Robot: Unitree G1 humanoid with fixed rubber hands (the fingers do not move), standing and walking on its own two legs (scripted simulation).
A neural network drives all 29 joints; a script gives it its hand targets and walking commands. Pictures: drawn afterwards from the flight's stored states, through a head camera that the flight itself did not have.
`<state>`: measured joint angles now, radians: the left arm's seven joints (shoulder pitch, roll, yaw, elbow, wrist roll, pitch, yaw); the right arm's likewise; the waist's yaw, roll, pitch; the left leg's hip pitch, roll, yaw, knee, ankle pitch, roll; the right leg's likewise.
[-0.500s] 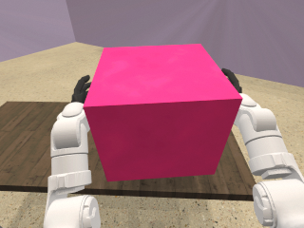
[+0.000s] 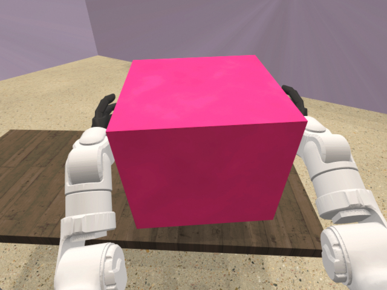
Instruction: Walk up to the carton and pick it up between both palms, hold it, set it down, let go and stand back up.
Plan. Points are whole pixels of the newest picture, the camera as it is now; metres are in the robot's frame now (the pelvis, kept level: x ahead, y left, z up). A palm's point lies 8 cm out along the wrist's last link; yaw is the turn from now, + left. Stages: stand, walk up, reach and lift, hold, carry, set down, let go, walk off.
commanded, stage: hold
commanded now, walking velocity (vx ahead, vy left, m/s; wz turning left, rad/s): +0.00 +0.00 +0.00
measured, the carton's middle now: (199, 136) +0.40 -0.01 +0.20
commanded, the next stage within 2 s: set down in 1.86 s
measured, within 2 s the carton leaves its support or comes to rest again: neither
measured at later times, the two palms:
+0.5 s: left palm (101, 129) +0.36 +0.19 +0.25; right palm (292, 120) +0.37 -0.19 +0.25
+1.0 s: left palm (104, 134) +0.35 +0.18 +0.24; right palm (297, 124) +0.36 -0.20 +0.24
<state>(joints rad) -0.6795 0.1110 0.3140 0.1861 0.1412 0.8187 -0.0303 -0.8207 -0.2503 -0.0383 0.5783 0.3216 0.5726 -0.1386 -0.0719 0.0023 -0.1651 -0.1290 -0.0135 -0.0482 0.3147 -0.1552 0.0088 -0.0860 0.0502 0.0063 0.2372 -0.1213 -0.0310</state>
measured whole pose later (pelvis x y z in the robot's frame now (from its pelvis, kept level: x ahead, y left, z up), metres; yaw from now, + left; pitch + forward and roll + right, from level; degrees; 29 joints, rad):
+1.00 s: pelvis +0.00 +0.00 +0.00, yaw -1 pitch -1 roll -1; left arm -0.67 0.10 0.32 0.16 0.13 0.83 -0.02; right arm -0.80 -0.24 -0.06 0.54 0.32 0.59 -0.14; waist -0.06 0.00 -0.18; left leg -0.15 -0.01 -0.04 0.32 -0.15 0.01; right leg -0.12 0.05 0.02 0.25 -0.12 -0.03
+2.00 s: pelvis +0.00 +0.00 +0.00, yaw +0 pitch -2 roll -1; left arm -0.71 0.11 0.35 0.23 0.14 0.75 -0.04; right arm -0.83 -0.22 -0.08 0.59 0.28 0.52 -0.13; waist -0.08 0.00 -0.16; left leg -0.13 -0.02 -0.06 0.32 -0.16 0.01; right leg -0.09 0.05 0.01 0.25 -0.13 -0.03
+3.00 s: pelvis +0.02 -0.01 +0.00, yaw +2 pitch -1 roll +0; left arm -0.64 0.07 0.30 0.41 0.16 0.40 -0.03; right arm -0.66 -0.14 -0.20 0.75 0.06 0.07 -0.01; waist -0.04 -0.02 -0.04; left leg -0.10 -0.02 -0.05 0.29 -0.16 0.01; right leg -0.07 0.03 -0.04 0.26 -0.16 -0.04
